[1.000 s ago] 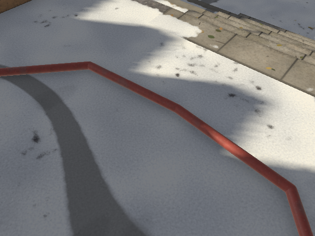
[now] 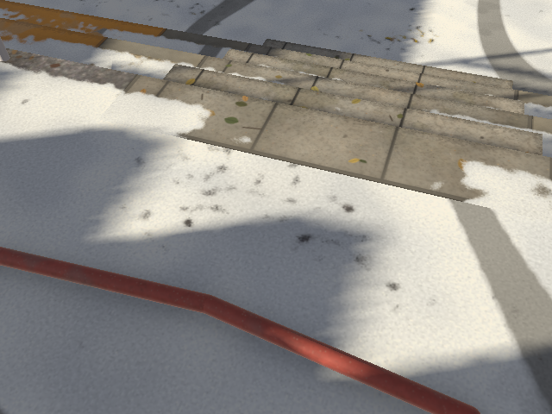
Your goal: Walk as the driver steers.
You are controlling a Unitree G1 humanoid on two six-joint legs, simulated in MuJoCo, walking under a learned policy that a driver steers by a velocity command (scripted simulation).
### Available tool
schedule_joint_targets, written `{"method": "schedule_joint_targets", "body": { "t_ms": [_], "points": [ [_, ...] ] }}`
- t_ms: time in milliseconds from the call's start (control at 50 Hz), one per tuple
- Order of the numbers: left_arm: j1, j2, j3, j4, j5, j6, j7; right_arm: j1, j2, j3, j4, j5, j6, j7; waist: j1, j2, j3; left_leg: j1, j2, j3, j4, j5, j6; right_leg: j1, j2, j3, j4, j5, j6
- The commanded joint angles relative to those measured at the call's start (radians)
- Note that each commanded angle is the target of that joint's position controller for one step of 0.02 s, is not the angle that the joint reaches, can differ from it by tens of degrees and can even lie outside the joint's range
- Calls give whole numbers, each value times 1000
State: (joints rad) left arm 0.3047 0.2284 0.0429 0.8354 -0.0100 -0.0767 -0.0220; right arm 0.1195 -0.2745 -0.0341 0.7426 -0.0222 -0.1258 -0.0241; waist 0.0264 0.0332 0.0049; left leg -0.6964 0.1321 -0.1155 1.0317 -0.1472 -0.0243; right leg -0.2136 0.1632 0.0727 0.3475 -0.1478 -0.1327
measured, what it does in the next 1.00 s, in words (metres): walks ahead, turning right: left foot, then right foot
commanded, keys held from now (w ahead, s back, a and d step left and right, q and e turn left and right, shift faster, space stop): w+e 0.52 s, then w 0.48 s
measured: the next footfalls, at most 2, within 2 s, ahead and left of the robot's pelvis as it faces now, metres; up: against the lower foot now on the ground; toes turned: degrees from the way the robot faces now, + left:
left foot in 0.24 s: +0.31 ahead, +0.14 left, +0.00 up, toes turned -13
right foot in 0.64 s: +0.44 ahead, -0.20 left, +0.02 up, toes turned -27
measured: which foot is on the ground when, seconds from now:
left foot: up 0.00-0.22, down 0.24-0.78, up 0.80-1.00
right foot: down 0.00-0.24, up 0.26-0.62, down 0.64-1.00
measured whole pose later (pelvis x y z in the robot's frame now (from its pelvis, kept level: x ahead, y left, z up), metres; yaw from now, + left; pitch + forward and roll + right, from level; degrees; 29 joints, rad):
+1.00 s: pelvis +0.48 -0.08 +0.01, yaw -25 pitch +2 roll -2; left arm 0.26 0.24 0.06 0.77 0.00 -0.05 -0.01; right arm 0.20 -0.31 -0.04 0.81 0.01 -0.06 0.03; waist 0.00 0.05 0.00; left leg -0.62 0.14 0.00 0.94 -0.24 -0.04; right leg -0.13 0.02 -0.04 0.29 -0.40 -0.15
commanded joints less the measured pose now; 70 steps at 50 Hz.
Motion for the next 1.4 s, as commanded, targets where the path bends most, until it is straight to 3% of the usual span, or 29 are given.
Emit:
{"method": "schedule_joint_targets", "body": {
  "t_ms": [20, 140, 220, 240, 260, 280, 300, 320, 360, 580, 680, 720, 760, 780, 800, 820, 840, 900, 980, 1020, 1100, 1140, 1160, 1180, 1200, 1220, 1260, 1340, 1400],
  "points": [
    [-6, 160, 40, -79, -10, -11, 24, -27, -39, -9, -69, -2, 7, -12, -4, -80, 9, 105, -59, 67, -231, 169, -29, -137, -203, 189, -128, 135, -131],
    [68, 166, 43, -78, -22, 8, 34, -169, -76, -15, -135, 27, -17, 18, 54, -121, -21, 151, -125, 32, -519, 170, -15, 47, -257, 335, -8, 24, -98],
    [12, 140, 34, -110, -10, 20, 38, 26, -139, -49, -101, 22, -40, 22, -65, -159, -104, 473, -117, 37, -620, 72, 73, 42, -222, 371, 197, 137, -41],
    [-4, 80, 11, -132, 4, 14, 31, 188, -197, -65, -86, 8, -41, 12, -135, -67, -237, 738, 50, -107, -605, 39, 148, -82, -161, 277, 471, 54, 0],
    [135, 31, -5, -156, -24, 1, 26, 293, -267, -86, -54, -3, -26, 12, -83, 282, -364, 1077, 278, -546, -667, -132, 317, -440, -20, 130, 763, -383, 67],
    [145, 138, 12, -138, -38, -1, 28, 278, -176, -71, -67, 14, -18, 16, -93, 226, -313, 1055, 315, -677, -713, -348, 306, -587, -111, 143, 926, -415, 79],
    [48, 196, 28, -145, -35, 7, 28, 238, -113, -55, -81, 20, -11, 13, -118, 104, -174, 933, 271, -528, -727, -332, 255, -626, -146, 131, 981, -318, 89],
    [-4, 183, 29, -158, -21, 14, 30, 186, -103, -48, -86, 17, -3, 14, -99, 17, -90, 802, 223, -385, -744, -200, 223, -597, -180, 96, 974, -235, 101],
    [-27, 147, 34, -176, -14, 20, 23, 137, -77, -38, -74, 10, 2, 18, -54, 34, -10, 637, 138, -204, -800, -30, 194, -532, -232, 78, 902, -154, 110],
    [-225, 60, 13, -257, -8, 28, -8, 207, -137, -58, 25, 23, 10, 24, -93, 27, 39, 644, 114, 141, -865, 241, 200, -529, -253, -8, 486, 154, 114],
    [-417, 50, 0, -337, -21, 14, -35, 343, -129, -47, 92, 48, 51, 34, -155, -8, 82, 827, 130, 146, -808, 337, 193, -531, -187, -134, 275, -75, 73],
    [-408, 74, 12, -345, -15, 3, -41, 400, -183, -48, 130, 58, 73, 27, -123, 48, -16, 877, 130, 158, -649, 763, 168, -317, -108, -201, 135, -98, 44],
    [-128, 174, 63, -261, -10, 10, -36, 377, -218, -43, 139, 60, 70, 15, 27, 78, -234, 592, 108, 179, -366, 851, 105, 301, -151, -120, 96, 150, -28],
    [86, 252, 90, -205, 0, 31, -16, 301, -156, -15, 83, 44, 43, 29, 128, 18, -383, 197, 29, 200, -92, 456, 47, 722, -358, 144, 130, 102, -136],
    [217, 271, 97, -148, -13, 41, 2, 257, -87, 8, 59, 35, 15, 49, 143, -173, -501, -58, -68, 130, 169, -393, 32, 893, -564, 432, 74, 193, -245],
    [173, 215, 78, -156, 12, 44, 14, 175, -156, -19, 37, 65, 0, 54, 148, -104, -425, -119, -20, 42, 224, -385, 49, 782, -535, 349, 55, 236, -200],
    [65, 162, 60, -170, 24, 36, 13, 101, -148, -21, 19, 79, 4, 53, 115, -101, -279, -131, 9, 60, 187, -328, 48, 631, -470, 215, 45, 259, -154],
    [-123, 102, 39, -175, 21, 15, 7, 145, -75, -16, 28, 48, 41, 50, -22, -140, -85, 30, 31, 92, 85, -211, 8, 189, -383, 94, -112, 74, -126],
    [-205, 144, 52, -162, -1, -3, 11, 145, -43, -3, 23, 28, 66, 53, -94, -187, 11, 158, 11, 114, -141, -61, -27, -67, -342, -23, -205, -21, -104],
    [-194, 180, 64, -145, 12, -9, 14, 138, -54, -2, 34, 25, 66, 59, -98, -181, -26, 272, -30, 167, -207, -4, -28, -76, -341, -48, -191, -3, -93],
    [-237, 167, 62, -128, -5, -14, 8, 228, -134, -45, 77, 45, 65, 64, -164, -167, -3, 432, -23, 170, -225, 7, 17, -112, -385, -49, -61, -51, -59],
    [-206, 128, 49, -121, 0, -3, 13, 253, -167, -75, 123, 36, 56, 61, -178, -41, -6, 533, -121, 244, -345, -26, 37, -95, -286, -123, 136, 33, -1],
    [-234, 126, 46, -140, 9, 9, 24, 421, -195, -93, 186, 15, 44, 63, -264, 140, -9, 650, -119, 137, -472, -186, 92, -209, -182, -189, 505, 44, 45],
    [-205, 79, 31, -171, -13, 5, 25, 475, -224, -91, 201, -8, 28, 72, -238, 388, -26, 714, 86, -373, -709, -376, 235, -442, -87, -103, 948, -255, 62],
    [-171, 56, 19, -192, -37, -12, 21, 333, -177, -59, 149, 0, 5, 84, -136, 318, 1, 633, 168, -659, -869, -367, 266, -480, -101, 58, 1056, -351, 12],
    [-161, 74, 18, -182, -60, -19, 13, 250, -149, -52, 115, 12, -5, 88, -94, 196, 28, 565, 203, -649, -853, -321, 286, -473, -134, 62, 1082, -304, -5],
    [-205, 95, 21, -195, -15, -30, 14, 215, -141, -56, 120, 32, -15, 83, -81, 61, 29, 525, 180, -493, -763, -119, 276, -469, -208, 51, 983, -233, 1],
    [-281, 69, 12, -209, -6, -22, 8, 256, -85, -42, 150, 35, -14, 40, -80, 49, 14, 552, 119, -265, -799, 161, 256, -410, -242, 3, 657, -181, 37],
    [-351, 38, 4, -207, -1, -32, -3, 310, -126, -51, 171, 28, -16, 20, -105, 5, -17, 612, 135, -184, -822, 287, 267, -376, -240, -19, 452, -18, 69]
  ]
}}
